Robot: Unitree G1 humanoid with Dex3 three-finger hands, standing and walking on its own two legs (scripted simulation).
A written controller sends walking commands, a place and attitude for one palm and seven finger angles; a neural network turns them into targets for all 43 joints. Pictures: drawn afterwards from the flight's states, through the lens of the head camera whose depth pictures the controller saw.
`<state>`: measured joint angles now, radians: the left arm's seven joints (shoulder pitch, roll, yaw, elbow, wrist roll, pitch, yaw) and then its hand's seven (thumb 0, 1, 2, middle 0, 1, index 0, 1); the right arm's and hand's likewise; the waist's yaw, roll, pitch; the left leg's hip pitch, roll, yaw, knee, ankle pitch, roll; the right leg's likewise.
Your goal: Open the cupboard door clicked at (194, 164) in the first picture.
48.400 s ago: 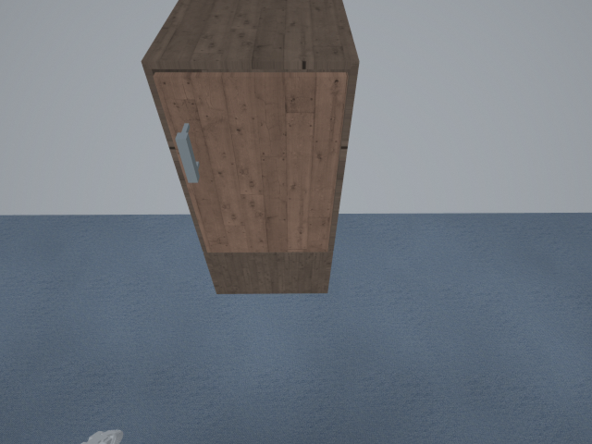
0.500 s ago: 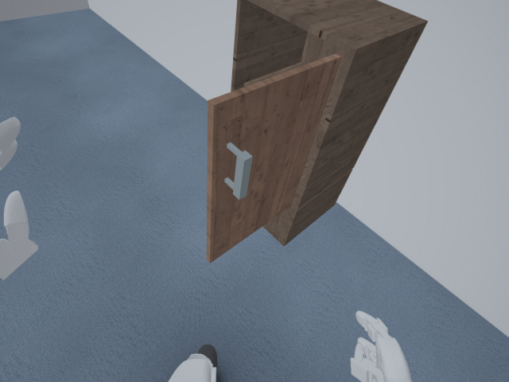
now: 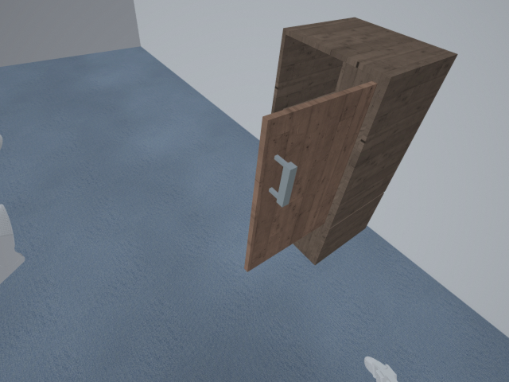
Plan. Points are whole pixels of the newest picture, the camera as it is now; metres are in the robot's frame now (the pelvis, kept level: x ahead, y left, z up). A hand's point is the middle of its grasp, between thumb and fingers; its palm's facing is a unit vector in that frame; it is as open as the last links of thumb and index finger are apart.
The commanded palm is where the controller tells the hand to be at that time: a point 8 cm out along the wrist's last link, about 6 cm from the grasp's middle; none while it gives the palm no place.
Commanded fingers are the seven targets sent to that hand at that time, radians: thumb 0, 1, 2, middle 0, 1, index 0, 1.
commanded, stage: stop stepping back and stand still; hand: left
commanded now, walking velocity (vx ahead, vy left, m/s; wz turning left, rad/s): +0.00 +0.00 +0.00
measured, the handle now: (280, 180) +0.59 -0.01 -0.03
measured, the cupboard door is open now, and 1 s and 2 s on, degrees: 89 89 89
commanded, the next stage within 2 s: let the arm hang, fingers relaxed in 0.48 s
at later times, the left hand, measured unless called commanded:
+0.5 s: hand out of the picture +0.15 +0.29 +0.17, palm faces +0.40 -0.79 -0.47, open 7.4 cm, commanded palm +0.10 +0.32 +0.19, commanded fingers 0.00 0.90 0.90 -0.20 -0.30 -0.20 -0.30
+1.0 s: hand out of the picture -0.06 +0.20 -0.16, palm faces +0.00 -0.98 -0.21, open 7.0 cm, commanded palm none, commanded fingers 0.00 0.90 0.90 -0.20 -0.30 -0.20 -0.30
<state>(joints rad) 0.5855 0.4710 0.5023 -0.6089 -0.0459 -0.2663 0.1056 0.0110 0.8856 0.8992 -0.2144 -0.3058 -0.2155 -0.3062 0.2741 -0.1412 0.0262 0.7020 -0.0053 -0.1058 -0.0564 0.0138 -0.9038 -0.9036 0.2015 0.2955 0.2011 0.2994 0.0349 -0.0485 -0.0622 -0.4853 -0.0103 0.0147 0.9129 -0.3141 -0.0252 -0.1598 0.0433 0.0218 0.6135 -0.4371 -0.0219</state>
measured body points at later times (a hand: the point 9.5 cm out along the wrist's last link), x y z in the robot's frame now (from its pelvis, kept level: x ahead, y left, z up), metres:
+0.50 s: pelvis -0.05 +0.03 +0.01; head -0.06 +0.02 +0.46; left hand +0.13 +0.33 +0.20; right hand +0.08 -0.22 -0.09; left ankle +0.02 +0.11 -0.72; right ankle -0.11 -0.05 -0.72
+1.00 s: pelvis -0.05 +0.01 +0.02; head -0.03 +0.01 +0.47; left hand -0.06 +0.25 -0.14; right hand -0.04 -0.24 -0.14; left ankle +0.02 +0.11 -0.72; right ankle -0.11 -0.05 -0.72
